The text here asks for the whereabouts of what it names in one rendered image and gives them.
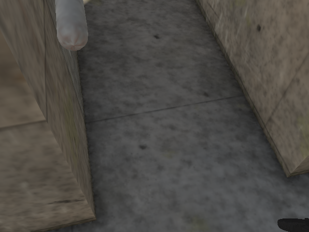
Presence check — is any right robot hand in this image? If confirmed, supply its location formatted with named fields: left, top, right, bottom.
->
left=277, top=217, right=309, bottom=232

